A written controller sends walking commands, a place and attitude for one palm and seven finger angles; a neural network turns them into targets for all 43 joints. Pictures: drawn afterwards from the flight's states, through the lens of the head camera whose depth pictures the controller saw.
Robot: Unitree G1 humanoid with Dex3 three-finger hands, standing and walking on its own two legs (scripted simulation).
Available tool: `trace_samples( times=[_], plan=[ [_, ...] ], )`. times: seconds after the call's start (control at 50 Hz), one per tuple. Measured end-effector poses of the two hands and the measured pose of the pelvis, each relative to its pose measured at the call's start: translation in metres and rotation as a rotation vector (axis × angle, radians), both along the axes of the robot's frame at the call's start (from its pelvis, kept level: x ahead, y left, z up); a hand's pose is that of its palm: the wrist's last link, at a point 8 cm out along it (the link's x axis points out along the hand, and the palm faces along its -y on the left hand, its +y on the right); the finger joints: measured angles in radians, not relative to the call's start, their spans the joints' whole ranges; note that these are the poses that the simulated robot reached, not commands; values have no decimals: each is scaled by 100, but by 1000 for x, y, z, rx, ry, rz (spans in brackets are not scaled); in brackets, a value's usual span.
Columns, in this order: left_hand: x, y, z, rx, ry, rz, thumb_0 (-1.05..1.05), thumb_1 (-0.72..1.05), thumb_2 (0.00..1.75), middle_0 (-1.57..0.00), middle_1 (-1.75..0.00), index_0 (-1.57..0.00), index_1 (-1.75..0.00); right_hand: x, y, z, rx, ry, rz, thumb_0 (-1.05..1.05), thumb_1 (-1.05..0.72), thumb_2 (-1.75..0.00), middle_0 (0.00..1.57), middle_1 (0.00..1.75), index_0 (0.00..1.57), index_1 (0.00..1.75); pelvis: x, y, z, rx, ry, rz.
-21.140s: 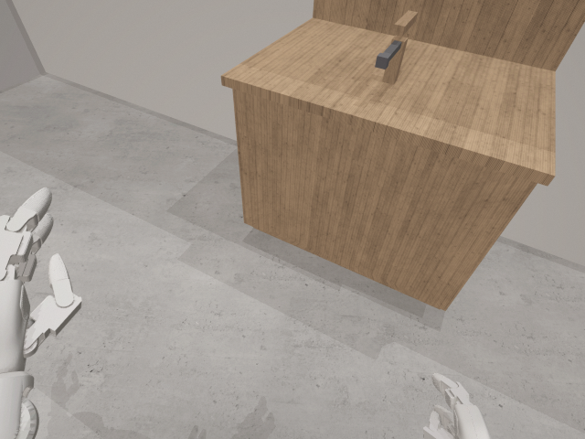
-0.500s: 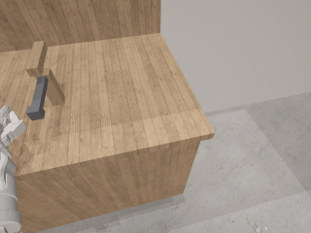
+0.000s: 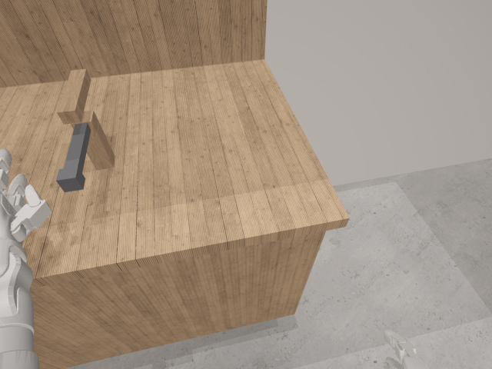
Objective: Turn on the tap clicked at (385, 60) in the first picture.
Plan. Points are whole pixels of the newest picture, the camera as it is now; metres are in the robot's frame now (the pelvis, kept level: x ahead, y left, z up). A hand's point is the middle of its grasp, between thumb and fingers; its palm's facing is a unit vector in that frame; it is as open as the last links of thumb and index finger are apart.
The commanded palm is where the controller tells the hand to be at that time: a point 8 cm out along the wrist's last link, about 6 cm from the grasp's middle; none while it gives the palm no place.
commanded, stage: push the lever round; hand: left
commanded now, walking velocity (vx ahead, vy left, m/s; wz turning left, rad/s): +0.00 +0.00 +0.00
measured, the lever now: (71, 179) +0.36 +0.31 +0.13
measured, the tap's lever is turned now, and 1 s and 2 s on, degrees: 0 11 31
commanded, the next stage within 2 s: none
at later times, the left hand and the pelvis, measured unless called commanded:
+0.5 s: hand (69, 201) +0.33 +0.30 +0.11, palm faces +0.50 -0.86 -0.10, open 7.8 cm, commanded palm +0.28 +0.33 +0.11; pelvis +0.00 -0.01 +0.00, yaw +0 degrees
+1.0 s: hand (92, 198) +0.34 +0.27 +0.11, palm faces +0.57 -0.82 -0.07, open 7.7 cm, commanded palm +0.30 +0.30 +0.11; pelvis +0.00 -0.01 +0.00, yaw +0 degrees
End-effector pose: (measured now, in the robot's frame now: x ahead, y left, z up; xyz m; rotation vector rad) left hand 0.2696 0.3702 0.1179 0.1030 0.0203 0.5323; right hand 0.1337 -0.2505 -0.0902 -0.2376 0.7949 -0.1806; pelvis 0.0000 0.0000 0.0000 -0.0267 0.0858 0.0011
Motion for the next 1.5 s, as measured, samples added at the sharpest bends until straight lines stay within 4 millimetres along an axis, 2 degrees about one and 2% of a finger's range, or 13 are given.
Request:
trace_samples(
  times=[0.18, 0.58, 0.84, 1.08, 1.5],
  plan=[
    [2, -15, -2, -6, -5, -9, 2, 90, 90, -15, -15, -15, -15, 3, 2, 3, 11, -19, 7, 1, -91, -90, 21, 30, 20, 30, -1, -1, 0, 3, -5, -4],
    [11, -35, -1, -3, -5, 2, 1, 91, 90, -15, -15, -15, -15, -19, -11, -7, 17, 42, -21, 1, -91, -90, 21, 30, 20, 30, -4, -8, 0, 7, -7, -7],
    [16, -50, -6, -19, -10, 51, 1, 92, 91, -15, -15, -15, -15, -7, -12, -6, 17, 31, 2, 1, -91, -90, 21, 30, 20, 30, -5, -13, -1, 7, -7, 3],
    [22, -72, -7, -22, -25, 94, 1, 93, 92, -15, -15, -15, -15, 4, -7, -6, 33, 22, 21, 1, -91, -90, 21, 30, 20, 30, -3, -14, -2, 9, -11, 4],
    [33, -96, -9, -38, -21, 195, 4, 93, 91, -15, -15, -15, -15, 0, -7, -9, 38, 61, 6, 1, -91, -90, 21, 30, 20, 30, -2, -12, -2, 9, -13, 0]
  ],
)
